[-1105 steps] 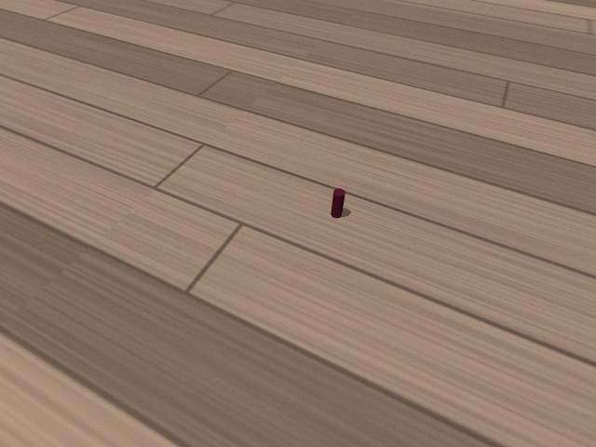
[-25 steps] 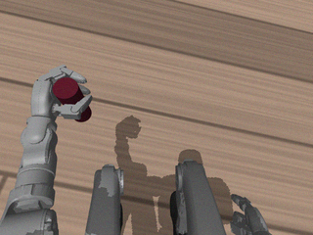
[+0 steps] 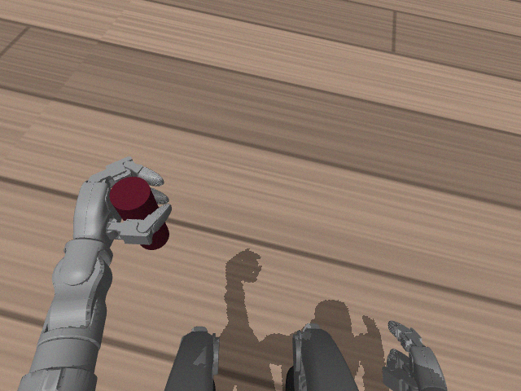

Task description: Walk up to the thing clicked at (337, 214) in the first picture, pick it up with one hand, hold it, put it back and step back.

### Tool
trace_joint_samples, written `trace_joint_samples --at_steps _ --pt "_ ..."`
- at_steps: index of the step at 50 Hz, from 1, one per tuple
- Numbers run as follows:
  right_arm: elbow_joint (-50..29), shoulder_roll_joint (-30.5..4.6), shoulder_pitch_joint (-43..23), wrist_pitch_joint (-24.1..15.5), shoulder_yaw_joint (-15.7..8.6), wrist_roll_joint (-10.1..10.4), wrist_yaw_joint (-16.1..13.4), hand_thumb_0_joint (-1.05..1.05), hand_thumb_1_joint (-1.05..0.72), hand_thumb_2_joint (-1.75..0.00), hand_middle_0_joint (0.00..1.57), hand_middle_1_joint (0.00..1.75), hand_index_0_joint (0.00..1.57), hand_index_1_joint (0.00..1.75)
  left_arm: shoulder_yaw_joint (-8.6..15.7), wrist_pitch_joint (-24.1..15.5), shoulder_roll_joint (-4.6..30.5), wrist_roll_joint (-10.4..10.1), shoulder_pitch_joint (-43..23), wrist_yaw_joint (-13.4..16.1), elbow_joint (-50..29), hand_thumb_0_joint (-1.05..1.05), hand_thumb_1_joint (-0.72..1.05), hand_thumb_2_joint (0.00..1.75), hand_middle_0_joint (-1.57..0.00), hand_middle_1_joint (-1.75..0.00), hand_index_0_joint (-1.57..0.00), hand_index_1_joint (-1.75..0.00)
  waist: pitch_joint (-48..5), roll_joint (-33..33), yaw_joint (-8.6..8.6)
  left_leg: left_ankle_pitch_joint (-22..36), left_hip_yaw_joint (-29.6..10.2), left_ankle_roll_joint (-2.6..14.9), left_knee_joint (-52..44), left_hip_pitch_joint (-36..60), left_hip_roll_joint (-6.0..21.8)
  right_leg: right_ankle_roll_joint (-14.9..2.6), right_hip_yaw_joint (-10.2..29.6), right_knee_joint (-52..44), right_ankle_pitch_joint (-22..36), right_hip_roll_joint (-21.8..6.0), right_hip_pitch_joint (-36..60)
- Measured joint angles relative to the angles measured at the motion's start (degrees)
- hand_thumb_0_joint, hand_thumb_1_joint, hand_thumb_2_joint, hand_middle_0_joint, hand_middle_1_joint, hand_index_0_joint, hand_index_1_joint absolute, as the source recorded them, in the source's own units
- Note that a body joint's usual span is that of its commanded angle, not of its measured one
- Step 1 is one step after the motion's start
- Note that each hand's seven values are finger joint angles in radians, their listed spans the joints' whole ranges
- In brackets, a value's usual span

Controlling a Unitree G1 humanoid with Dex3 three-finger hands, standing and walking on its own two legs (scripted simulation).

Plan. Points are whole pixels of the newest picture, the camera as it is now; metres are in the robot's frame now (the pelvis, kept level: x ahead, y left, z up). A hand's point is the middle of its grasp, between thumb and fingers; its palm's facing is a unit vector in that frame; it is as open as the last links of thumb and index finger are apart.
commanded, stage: lift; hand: left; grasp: from the side
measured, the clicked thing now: (143, 217) +0.38 +0.18 +0.00
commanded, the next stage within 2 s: hold in 0.88 s
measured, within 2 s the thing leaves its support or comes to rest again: neither
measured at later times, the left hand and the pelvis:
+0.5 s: hand (135, 181) +0.37 +0.16 +0.11, palm faces -0.01 -1.00 -0.01, open 6.9 cm; pelvis +0.03 +0.00 +0.07, yaw +0 degrees
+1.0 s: hand (131, 171) +0.37 +0.16 +0.14, palm faces -0.04 -1.00 +0.00, open 6.9 cm; pelvis +0.04 -0.01 +0.10, yaw +0 degrees
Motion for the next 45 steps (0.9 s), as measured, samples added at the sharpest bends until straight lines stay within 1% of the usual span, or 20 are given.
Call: trace_joint_samples --at_steps 3,7,10,15,20,26,35,45 --pt "0.26 -0.14 0.51 -0.5 -0.07 -0.17 0.1 0.01 -0.9 -0.89 0.2 0.3 0.2 0.3 -0.62 -0.12 -0.29 -0.08 0.88 -0.4 0.11 0.02 -0.02 1.06 -0.86 -1.05 -0.93 -1.05 0.53 -0.01 0.18 0.75 0.17 0.02 -3.01 3.39 0.12 0.0 -0.02 -3.08 0.8 0.07 3.41" --pt "0.71 -0.14 1.28 -0.85 -0.03 -0.35 0.12 0.01 -0.91 -0.89 0.2 0.3 0.2 0.3 -0.8 -0.7 -0.88 -0.53 2.21 -0.75 0.0 0.02 -0.02 1.07 -0.86 -1.05 -0.93 -1.05 1.22 0.04 0.36 1.64 0.48 0.1 -6.64 7.53 0.24 0.04 0.07 -6.66 1.69 0.13 7.49" --pt "1.17 0.04 1.88 -1.02 0.07 -0.55 0.09 0.01 -0.91 -0.89 0.2 0.3 0.2 0.3 -0.62 -1.26 -1.49 -0.9 2.82 -0.75 -0.02 0.02 -0.02 1.07 -0.86 -1.06 -0.93 -1.05 1.69 0.09 0.52 2.25 0.71 0.11 -9.08 10.36 0.29 0.02 0.16 -8.97 2.26 0.13 10.22" --pt "1.69 0.5 2.67 -1.01 0.21 -0.89 0.12 0.01 -0.91 -0.89 0.2 0.3 0.2 0.3 -0.76 -2.09 -1.77 -0.68 3.44 -0.67 0.49 0.02 -0.02 1.07 -0.86 -1.06 -0.93 -1.05 2.51 0.16 0.76 3.21 1.09 0.09 -12.7 14.53 0.38 -0.05 0.34 -12.3 3.13 0.18 14.17" --pt "2.11 0.81 3.27 -0.95 0.23 -1.1 0.0 0.01 -0.91 -0.89 0.2 0.3 0.2 0.3 -0.97 -2.4 -2.04 -0.84 4.18 -1.37 0.96 0.02 -0.02 1.07 -0.86 -1.06 -0.93 -1.05 3.11 0.36 0.81 4.08 1.32 0.01 -15.97 18.38 0.51 -0.15 0.39 -15.37 3.92 0.27 17.89" --pt "2.46 0.9 3.72 -0.94 0.24 -1.14 -0.13 0.01 -0.91 -0.89 0.2 0.3 0.2 0.3 -0.49 -2.98 -2.62 -1.37 4.68 -1.85 1.79 0.02 -0.02 1.07 -0.86 -1.06 -0.93 -1.05 3.72 0.15 0.83 5.09 1.62 -0.11 -19.65 22.74 0.64 -0.3 0.5 -18.71 4.8 0.37 22.02" --pt "2.82 0.52 3.8 -0.71 -0.11 -1.32 -0.34 0.01 -0.9 -0.89 0.2 0.3 0.2 0.3 -0.36 -3.65 -2.59 -1.49 5.36 -3.85 3.33 0.02 -0.02 1.07 -0.86 -1.06 -0.93 -1.05 4.33 -0.07 0.88 6.37 1.82 -0.29 -23.93 27.98 0.84 -0.49 0.48 -22.78 5.98 0.54 27.13" --pt "3.0 0.4 3.48 -0.61 -0.25 -1.29 -0.3 0.01 -0.9 -0.89 0.2 0.3 0.2 0.3 0.19 -4.56 -2.89 -2.22 5.98 -5.12 3.84 0.02 -0.02 1.07 -0.86 -1.06 -0.93 -1.06 5.41 0.05 1.12 7.47 2.15 -0.4 -27.03 31.57 0.79 -0.62 0.68 -25.41 6.87 0.48 30.44"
